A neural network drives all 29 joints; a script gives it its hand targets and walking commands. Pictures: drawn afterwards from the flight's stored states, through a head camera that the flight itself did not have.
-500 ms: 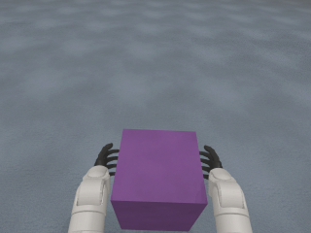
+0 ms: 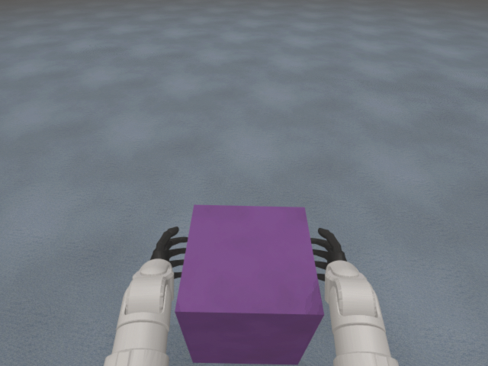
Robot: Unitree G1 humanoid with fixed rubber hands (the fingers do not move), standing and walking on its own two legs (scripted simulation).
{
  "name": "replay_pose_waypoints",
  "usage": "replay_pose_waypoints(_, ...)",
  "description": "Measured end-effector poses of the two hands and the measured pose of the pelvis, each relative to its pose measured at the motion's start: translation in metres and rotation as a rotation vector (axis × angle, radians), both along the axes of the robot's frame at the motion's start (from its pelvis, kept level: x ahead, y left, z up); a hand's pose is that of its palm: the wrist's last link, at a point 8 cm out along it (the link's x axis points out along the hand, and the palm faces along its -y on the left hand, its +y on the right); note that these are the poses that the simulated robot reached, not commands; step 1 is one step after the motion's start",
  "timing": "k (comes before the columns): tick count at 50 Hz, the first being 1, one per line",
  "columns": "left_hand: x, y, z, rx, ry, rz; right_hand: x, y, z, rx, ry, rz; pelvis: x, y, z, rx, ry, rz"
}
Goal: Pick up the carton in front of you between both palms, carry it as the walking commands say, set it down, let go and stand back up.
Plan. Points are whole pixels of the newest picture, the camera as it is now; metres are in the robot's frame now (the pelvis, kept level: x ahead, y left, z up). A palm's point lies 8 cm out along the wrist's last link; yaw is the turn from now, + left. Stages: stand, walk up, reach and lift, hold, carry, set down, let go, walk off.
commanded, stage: hold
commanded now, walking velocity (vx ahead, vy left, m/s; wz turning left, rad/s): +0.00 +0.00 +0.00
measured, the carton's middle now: (247, 287) +0.30 +0.00 -0.04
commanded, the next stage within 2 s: set down in 0.06 s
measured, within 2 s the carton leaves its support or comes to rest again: neither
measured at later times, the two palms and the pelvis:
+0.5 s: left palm (190, 264) +0.35 +0.12 -0.03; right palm (337, 274) +0.33 -0.18 -0.04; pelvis +0.00 -0.01 -0.02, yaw +0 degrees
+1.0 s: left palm (211, 286) +0.40 +0.09 -0.21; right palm (329, 299) +0.37 -0.20 -0.21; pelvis -0.03 +0.01 -0.14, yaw +1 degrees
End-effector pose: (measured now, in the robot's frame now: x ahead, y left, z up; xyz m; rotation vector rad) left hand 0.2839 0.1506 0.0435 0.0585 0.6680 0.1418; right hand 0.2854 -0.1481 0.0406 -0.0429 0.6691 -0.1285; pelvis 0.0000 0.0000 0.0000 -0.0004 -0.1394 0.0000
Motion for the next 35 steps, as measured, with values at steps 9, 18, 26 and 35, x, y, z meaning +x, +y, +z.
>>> replay_pose_waypoints(9,0.007,-0.015,0.0,-0.005,0.008,0.007,0.008,-0.015,0.0,0.018,0.006,-0.006,0.001,-0.017,-0.001,0.002,-0.001,0.01)
replay_pose_waypoints(18,0.038,-0.021,-0.023,-0.014,0.042,-0.002,0.032,-0.02,-0.022,0.048,0.04,-0.06,0.002,-0.019,-0.009,-0.008,0.055,0.021)
replay_pose_waypoints(26,0.065,-0.033,-0.089,0.008,0.068,-0.066,0.043,-0.031,-0.091,0.017,0.065,-0.089,-0.005,-0.007,-0.022,-0.005,0.264,0.004)
replay_pose_waypoints(35,0.077,-0.041,-0.186,-0.031,0.033,-0.069,0.05,-0.039,-0.184,0.017,0.028,-0.116,-0.016,0.007,-0.062,0.007,0.571,-0.003)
